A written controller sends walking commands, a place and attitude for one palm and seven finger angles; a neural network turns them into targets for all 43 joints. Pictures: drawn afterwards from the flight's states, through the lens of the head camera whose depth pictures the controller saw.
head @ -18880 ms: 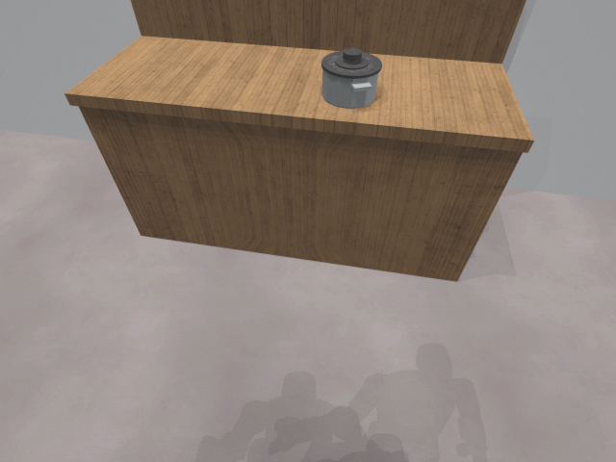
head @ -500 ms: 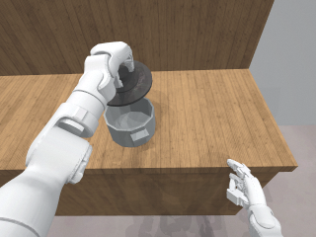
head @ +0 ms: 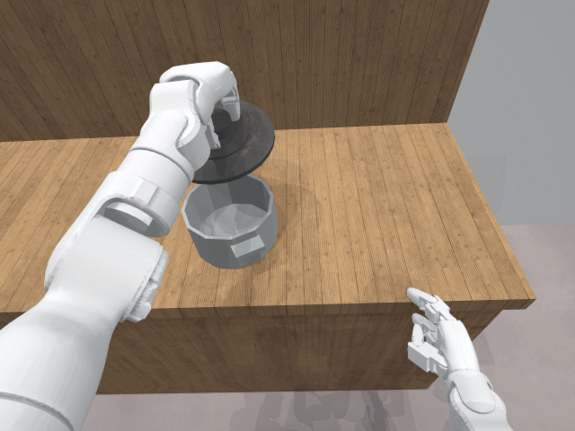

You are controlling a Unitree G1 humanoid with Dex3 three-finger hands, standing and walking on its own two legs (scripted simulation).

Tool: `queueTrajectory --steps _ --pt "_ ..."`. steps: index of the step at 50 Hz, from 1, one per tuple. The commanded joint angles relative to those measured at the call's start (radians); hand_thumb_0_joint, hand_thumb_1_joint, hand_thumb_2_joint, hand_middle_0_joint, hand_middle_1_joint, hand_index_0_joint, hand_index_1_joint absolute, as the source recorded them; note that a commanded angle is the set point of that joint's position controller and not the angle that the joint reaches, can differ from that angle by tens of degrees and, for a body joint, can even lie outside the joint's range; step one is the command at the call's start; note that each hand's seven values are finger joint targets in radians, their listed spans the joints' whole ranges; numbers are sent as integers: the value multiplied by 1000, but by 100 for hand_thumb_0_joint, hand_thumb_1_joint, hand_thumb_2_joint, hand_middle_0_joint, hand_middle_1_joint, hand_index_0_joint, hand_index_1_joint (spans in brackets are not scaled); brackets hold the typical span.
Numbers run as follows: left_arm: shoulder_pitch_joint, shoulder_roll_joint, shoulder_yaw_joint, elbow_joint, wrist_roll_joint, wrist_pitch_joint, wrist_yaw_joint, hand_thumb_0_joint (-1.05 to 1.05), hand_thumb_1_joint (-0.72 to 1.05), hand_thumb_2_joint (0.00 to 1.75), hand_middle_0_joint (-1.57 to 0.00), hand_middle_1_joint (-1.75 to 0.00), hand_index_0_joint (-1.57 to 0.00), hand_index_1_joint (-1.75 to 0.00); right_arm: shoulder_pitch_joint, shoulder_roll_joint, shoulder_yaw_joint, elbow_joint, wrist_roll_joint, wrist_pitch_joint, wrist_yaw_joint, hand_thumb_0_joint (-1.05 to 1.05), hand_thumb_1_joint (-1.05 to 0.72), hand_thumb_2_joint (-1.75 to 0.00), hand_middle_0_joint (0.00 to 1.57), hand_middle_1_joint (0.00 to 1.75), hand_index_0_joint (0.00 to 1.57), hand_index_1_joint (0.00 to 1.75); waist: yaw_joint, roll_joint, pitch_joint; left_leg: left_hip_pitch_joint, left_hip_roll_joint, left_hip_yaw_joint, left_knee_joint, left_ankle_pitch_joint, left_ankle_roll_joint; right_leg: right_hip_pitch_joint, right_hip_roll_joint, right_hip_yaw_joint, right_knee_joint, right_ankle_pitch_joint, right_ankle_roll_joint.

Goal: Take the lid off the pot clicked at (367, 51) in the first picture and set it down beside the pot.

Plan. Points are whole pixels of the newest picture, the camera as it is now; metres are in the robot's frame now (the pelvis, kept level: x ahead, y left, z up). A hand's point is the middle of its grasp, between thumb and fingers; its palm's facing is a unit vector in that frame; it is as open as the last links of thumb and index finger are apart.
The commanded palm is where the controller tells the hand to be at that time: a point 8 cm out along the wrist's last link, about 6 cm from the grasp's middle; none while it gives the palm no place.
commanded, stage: move the lid sideways beside the pot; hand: left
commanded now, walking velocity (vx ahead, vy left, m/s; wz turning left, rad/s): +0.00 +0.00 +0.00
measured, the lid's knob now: (213, 124) +0.51 +0.09 +0.18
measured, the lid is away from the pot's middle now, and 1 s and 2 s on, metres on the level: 0.02 0.12 0.24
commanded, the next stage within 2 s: none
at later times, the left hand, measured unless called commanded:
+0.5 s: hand (160, 137) +0.46 +0.16 +0.19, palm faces -0.28 -0.04 -0.96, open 8.4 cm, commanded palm +0.47 +0.15 +0.27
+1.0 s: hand (118, 137) +0.46 +0.21 +0.20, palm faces -0.28 -0.06 -0.96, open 8.4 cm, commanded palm +0.47 +0.21 +0.27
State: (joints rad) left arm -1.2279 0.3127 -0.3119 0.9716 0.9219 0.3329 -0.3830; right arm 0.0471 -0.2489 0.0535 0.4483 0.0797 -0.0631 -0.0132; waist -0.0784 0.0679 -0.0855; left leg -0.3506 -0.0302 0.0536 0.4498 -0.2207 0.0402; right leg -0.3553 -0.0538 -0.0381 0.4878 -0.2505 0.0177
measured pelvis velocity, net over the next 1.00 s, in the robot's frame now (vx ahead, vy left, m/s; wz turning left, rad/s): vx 0.00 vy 0.01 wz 0.02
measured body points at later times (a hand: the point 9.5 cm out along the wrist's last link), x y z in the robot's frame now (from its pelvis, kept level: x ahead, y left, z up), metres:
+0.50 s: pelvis +0.00 +0.00 +0.00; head +0.02 -0.02 +0.45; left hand +0.47 +0.16 +0.25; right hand +0.24 -0.23 -0.04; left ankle +0.00 +0.10 -0.74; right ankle -0.01 -0.13 -0.74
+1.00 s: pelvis +0.00 +0.01 +0.00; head +0.02 +0.00 +0.45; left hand +0.47 +0.21 +0.25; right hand +0.24 -0.23 -0.04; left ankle +0.00 +0.10 -0.74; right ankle -0.01 -0.13 -0.74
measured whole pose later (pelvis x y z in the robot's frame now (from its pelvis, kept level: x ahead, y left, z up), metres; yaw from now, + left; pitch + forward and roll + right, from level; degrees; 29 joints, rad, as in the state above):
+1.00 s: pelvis +0.00 +0.01 +0.00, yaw +1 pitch +6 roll +0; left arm -1.14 0.53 -0.23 0.90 0.94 0.18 -0.47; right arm 0.06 -0.27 0.03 0.43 0.08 -0.02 -0.03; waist -0.06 0.04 -0.07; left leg -0.35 -0.04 0.04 0.45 -0.22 0.06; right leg -0.32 -0.06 -0.05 0.44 -0.23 0.03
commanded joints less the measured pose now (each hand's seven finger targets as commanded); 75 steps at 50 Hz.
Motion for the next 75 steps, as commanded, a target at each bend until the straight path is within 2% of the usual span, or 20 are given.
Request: queueTrajectory --steps 1,2,5,8,14,17,21,27,32,34,42,47,53,56,59,63,64,70,73,75 --pt "-669 248 82 -283 24 -29 57 0 59 103 -79 -100 -78 -100 90 -123 -52 39 -11 70 -22 0 -90 -90 20 30 20 30 -24 -71 -439 292 6 -75 20 389 16 96 36 10 -19 414 -52" --pt "-648 299 118 -263 35 -25 61 0 59 103 -79 -100 -78 -100 86 -126 -50 39 -12 73 -24 0 -90 -90 20 30 20 30 -15 -82 -428 280 7 -70 14 366 17 108 38 13 -19 410 -50" --pt "-638 296 98 -203 39 -4 58 0 59 103 -79 -100 -78 -100 85 -131 -42 52 -5 86 -30 0 -90 -90 20 30 20 30 -24 -93 -367 228 1 -59 -1 302 14 99 37 11 -27 395 -50" --pt "-653 360 142 -312 58 -32 61 0 59 103 -79 -100 -78 -100 75 -126 -47 27 -13 77 -24 0 -90 -90 20 30 20 30 3 -17 -451 282 1 -66 13 389 16 142 31 20 -16 437 -55" --pt "-581 336 121 -270 54 -28 31 0 59 103 -79 -100 -78 -100 76 -129 -53 32 -8 98 -21 0 -90 -90 20 30 20 30 -7 -70 -388 267 6 -64 9 363 17 115 36 7 -32 408 -51" --pt "-599 354 128 -338 31 -55 8 0 59 103 -79 -100 -78 -100 67 -132 -56 17 -6 94 -21 0 -90 -90 20 30 20 30 -8 -39 -410 295 5 -70 10 372 19 116 32 10 -34 400 -51" --pt "-599 311 82 -321 23 -77 -13 0 59 103 -79 -100 -78 -100 81 -136 -56 32 0 103 -26 0 -90 -90 20 30 20 30 -27 -36 -350 298 7 -77 8 345 19 57 36 -2 -52 342 -54" --pt "-643 368 115 -374 16 -128 2 0 59 103 -79 -100 -78 -100 96 -134 -57 38 -2 87 -36 0 -90 -90 20 30 20 30 -21 33 -397 346 10 -90 6 335 14 54 39 -5 -52 305 -56" --pt "-618 458 176 -320 31 -142 20 0 59 103 -79 -100 -78 -100 110 -142 -53 49 -3 86 -43 0 -90 -90 20 30 20 30 -12 0 -390 312 14 -91 -7 326 10 82 39 -9 -54 307 -58" --pt "-609 416 148 -298 31 -136 17 0 59 103 -79 -100 -78 -100 109 -139 -55 52 -2 84 -43 0 -90 -90 20 30 20 30 -12 -14 -372 315 18 -93 -8 339 11 64 41 -14 -56 301 -58" --pt "-557 418 139 -262 45 -134 -16 0 59 103 -79 -100 -78 -100 110 -151 -64 40 -6 107 -30 0 -90 -90 20 30 20 30 -16 -10 -367 321 18 -92 7 390 10 42 41 -13 -59 303 -56" --pt "-564 500 191 -312 46 -161 -28 0 59 103 -79 -100 -78 -100 118 -154 -66 28 -8 117 -28 0 -90 -90 20 30 20 30 -9 27 -395 351 18 -98 22 462 12 51 44 -10 -59 330 -57" --pt "-592 496 176 -339 45 -187 -37 0 59 103 -79 -100 -78 -100 129 -155 -69 36 -5 119 -33 0 -90 -90 20 30 20 30 -11 69 -385 373 23 -107 25 451 11 11 49 -22 -66 297 -58" --pt "-578 560 212 -345 28 -206 -40 0 59 103 -79 -100 -78 -100 143 -168 -70 37 -4 122 -36 0 -90 -90 20 30 20 30 -11 64 -389 356 17 -102 27 443 11 38 39 -18 -70 313 -60" --pt "-566 524 181 -284 37 -201 -45 0 59 103 -79 -100 -78 -100 142 -161 -66 48 2 123 -41 0 -90 -90 20 30 20 30 -17 58 -362 343 25 -102 21 419 12 20 48 -26 -71 288 -55" --pt "-570 602 232 -291 43 -227 -46 0 59 103 -79 -100 -78 -100 142 -169 -65 46 -1 122 -47 0 -90 -90 20 30 20 30 -9 49 -387 338 20 -101 25 421 17 50 46 -22 -72 311 -55" --pt "-549 561 196 -251 35 -223 -53 0 59 103 -79 -100 -78 -100 143 -166 -64 53 2 125 -49 0 -90 -90 20 30 20 30 -17 34 -352 318 20 -95 20 384 18 37 47 -26 -78 292 -52" --pt "-567 582 193 -240 41 -244 -64 0 59 103 -79 -100 -78 -100 146 -175 -65 63 6 131 -53 0 -90 -90 20 30 20 30 -19 65 -337 311 23 -93 25 365 18 11 47 -27 -79 270 -52" --pt "-596 613 217 -299 44 -271 -65 0 59 103 -79 -100 -78 -100 154 -176 -69 59 1 126 -51 0 -90 -90 20 30 20 30 -15 120 -385 367 27 -109 39 436 13 -2 48 -29 -74 275 -53" --pt "-583 617 220 -280 34 -278 -72 0 59 103 -79 -100 -78 -100 164 -176 -69 66 1 128 -55 0 -90 -90 20 30 20 30 -18 95 -378 361 27 -108 35 414 16 0 51 -31 -80 264 -50"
